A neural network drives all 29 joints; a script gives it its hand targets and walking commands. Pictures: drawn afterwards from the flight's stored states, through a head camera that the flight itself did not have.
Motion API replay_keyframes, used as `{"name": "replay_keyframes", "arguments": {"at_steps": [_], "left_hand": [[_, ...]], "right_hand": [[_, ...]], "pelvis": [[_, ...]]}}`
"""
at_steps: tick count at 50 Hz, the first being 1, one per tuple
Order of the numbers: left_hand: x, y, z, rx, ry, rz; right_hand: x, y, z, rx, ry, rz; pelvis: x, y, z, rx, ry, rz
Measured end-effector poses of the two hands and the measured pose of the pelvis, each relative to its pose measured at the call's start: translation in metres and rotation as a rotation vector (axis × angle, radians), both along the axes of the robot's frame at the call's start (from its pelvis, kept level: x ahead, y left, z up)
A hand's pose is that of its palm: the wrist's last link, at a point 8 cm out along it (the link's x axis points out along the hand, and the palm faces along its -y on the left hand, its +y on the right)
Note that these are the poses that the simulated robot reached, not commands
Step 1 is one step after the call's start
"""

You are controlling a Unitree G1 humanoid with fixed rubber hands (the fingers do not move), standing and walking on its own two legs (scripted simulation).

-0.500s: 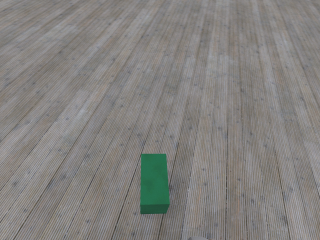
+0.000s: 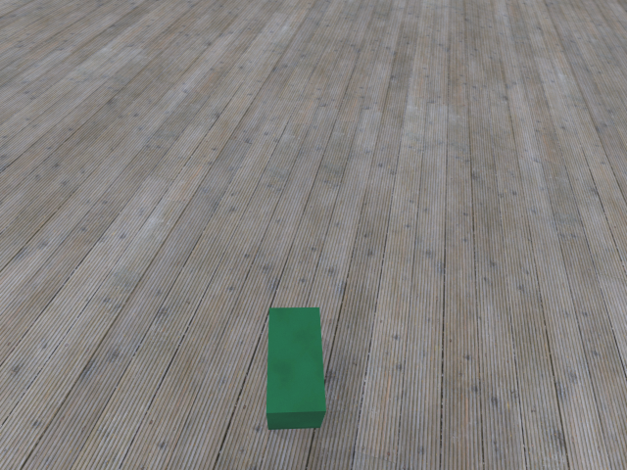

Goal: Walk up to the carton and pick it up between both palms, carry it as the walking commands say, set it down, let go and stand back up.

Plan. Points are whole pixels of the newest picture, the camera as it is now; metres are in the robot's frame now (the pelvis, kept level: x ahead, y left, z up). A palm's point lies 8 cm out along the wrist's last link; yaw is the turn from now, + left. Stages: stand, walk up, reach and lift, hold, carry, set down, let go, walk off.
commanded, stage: stand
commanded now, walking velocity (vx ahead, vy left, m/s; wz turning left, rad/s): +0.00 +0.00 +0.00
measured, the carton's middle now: (294, 367) +0.47 +0.01 -0.67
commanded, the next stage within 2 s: reach and lift in 0.18 s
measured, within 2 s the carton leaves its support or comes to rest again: neither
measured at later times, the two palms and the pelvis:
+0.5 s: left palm (125, 464) +0.15 +0.24 -0.11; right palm out of the picture +0.13 -0.24 -0.12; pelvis -0.03 +0.00 -0.01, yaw +0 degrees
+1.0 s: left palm (154, 421) +0.21 +0.23 -0.16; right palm (439, 411) +0.22 -0.21 -0.16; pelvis -0.08 +0.00 -0.05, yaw +2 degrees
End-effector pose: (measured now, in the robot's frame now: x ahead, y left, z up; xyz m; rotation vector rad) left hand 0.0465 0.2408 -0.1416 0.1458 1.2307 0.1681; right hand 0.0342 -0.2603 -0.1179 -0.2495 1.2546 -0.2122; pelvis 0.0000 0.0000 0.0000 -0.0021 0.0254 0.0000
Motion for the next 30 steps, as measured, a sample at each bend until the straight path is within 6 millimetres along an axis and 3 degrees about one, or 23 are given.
{"name": "replay_keyframes", "arguments": {"at_steps": [12,14,19,21,24,30], "left_hand": [[-0.012,0.003,0.007,0.034,0.018,0.005],[0.001,0.0,0.01,0.034,-0.013,-0.017],[0.08,-0.007,0.03,0.035,-0.14,-0.083],[0.1,-0.006,0.037,0.043,-0.148,-0.092],[0.105,-0.001,0.036,0.052,-0.115,-0.084],[0.087,0.004,0.008,0.024,-0.04,-0.075]], "right_hand": [[-0.005,0.002,-0.008,0.035,-0.014,0.0],[0.005,0.003,-0.007,0.036,-0.035,0.01],[0.072,0.014,0.0,0.058,-0.118,0.057],[0.089,0.018,0.001,0.067,-0.11,0.061],[0.095,0.021,-0.002,0.071,-0.079,0.059],[0.095,0.027,-0.019,0.088,-0.062,0.088]], "pelvis": [[-0.007,-0.003,0.0,0.004,-0.01,0.0],[-0.012,-0.004,-0.001,0.004,0.002,-0.001],[-0.029,-0.003,-0.006,0.001,0.007,0.0],[-0.03,-0.002,-0.007,0.0,0.018,0.001],[-0.028,-0.001,-0.007,0.0,0.049,0.002],[-0.032,0.002,-0.015,-0.001,0.151,0.006]]}}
